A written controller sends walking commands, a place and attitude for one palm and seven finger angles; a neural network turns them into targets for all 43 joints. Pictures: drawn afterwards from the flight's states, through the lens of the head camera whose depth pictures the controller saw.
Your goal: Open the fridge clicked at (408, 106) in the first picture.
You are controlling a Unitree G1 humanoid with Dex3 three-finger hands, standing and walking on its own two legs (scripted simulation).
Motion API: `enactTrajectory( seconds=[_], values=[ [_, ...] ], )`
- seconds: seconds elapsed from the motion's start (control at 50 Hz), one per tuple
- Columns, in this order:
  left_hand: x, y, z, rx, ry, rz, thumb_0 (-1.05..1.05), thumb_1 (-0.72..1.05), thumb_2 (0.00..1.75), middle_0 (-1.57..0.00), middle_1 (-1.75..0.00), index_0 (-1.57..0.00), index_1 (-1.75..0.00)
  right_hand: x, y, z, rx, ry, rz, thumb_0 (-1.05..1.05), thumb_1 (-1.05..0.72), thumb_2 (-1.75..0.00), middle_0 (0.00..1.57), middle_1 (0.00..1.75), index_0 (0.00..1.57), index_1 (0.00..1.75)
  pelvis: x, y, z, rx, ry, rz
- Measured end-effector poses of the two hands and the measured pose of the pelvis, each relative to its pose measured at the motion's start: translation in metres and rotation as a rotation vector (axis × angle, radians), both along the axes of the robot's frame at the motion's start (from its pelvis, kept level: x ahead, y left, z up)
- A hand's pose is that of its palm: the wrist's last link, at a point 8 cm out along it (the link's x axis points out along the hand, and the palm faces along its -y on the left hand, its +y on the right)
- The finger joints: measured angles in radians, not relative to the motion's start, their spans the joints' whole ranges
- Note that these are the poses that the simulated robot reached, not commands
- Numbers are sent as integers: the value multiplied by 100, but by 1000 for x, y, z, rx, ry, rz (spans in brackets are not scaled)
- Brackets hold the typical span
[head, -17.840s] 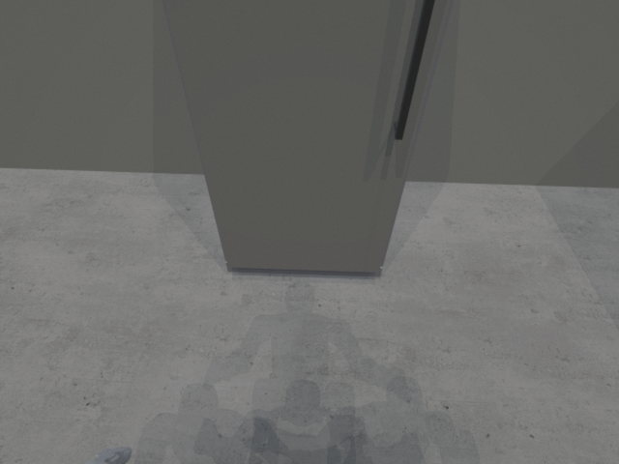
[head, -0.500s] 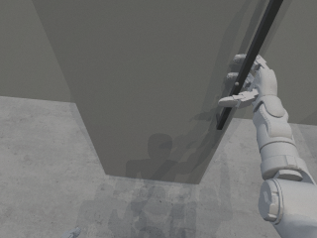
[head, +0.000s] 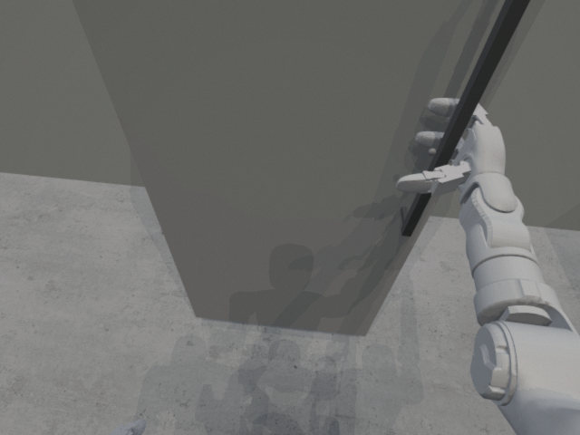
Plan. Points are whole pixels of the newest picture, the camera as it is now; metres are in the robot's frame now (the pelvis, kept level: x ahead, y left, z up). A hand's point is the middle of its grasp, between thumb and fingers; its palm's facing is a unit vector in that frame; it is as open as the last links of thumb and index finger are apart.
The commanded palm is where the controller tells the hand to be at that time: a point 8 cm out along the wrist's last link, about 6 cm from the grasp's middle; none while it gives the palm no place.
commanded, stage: slide the fingers in behind the handle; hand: right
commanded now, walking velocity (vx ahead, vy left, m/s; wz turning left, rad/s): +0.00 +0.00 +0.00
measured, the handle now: (455, 114) +0.52 -0.15 +0.20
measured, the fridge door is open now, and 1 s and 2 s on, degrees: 0 0 0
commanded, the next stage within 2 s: grip the handle and tug to test in 0.42 s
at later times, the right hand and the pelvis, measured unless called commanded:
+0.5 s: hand (437, 153) +0.47 -0.13 +0.17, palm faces -0.02 +1.00 +0.02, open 14.0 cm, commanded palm +0.44 -0.18 +0.17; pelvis +0.00 -0.01 +0.00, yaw +0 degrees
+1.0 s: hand (434, 154) +0.46 -0.13 +0.17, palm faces -0.01 +1.00 +0.00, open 8.9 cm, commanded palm +0.44 -0.18 +0.17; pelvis +0.00 -0.01 +0.00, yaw +0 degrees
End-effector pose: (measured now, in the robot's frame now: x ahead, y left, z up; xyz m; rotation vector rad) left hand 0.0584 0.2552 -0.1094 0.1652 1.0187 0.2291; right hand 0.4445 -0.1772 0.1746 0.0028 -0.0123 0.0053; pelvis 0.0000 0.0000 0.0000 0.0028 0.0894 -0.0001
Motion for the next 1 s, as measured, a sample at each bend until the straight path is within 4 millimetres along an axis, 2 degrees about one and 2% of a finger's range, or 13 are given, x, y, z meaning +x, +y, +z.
enactTrajectory(
  seconds=[0.4, 0.62, 0.76, 1.0],
  values=[
    [5, -10, 4, 7, -18, 0, 1, 91, 90, -20, -29, -21, -30, 1, -9, -3, 9, -4, 11, -1, 50, -30, 30, 120, 30, 120, 1, -9, 0, 4, 2, 3],
    [2, -17, 2, 3, -5, -1, 1, 91, 90, -20, -29, -21, -30, 5, -5, -3, 9, -3, 22, -1, 48, -31, 31, 120, 30, 120, 2, -14, -1, 6, 9, 4],
    [0, -19, 1, -7, -1, 5, 1, 91, 90, -20, -29, -21, -30, 4, -1, -2, 15, -7, 21, -1, 29, -39, 32, 123, 32, 123, 4, -15, 0, 6, 6, 10],
    [6, -17, 2, -4, -14, -5, 1, 91, 90, -20, -29, -21, -30, -2, -4, -2, 1, 3, 7, 0, -22, -61, 37, 130, 37, 130, 2, -12, 0, 6, -6, 3]
  ],
)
